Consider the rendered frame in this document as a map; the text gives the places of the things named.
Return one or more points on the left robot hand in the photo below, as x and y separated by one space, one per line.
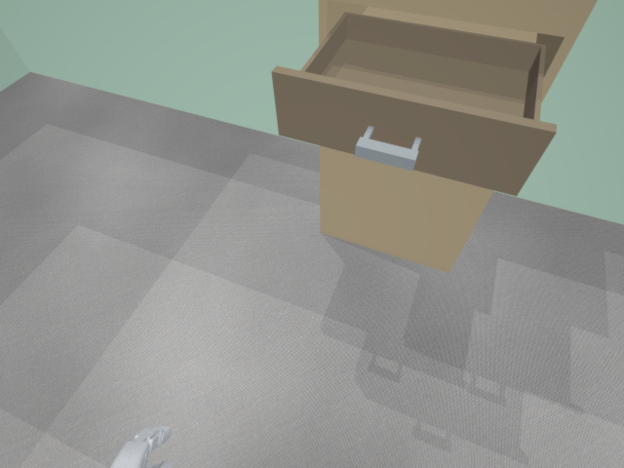
134 454

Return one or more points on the drawer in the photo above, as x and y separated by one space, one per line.
474 99

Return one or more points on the handle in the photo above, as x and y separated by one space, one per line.
385 153

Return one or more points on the cabinet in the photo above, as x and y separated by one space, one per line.
416 216

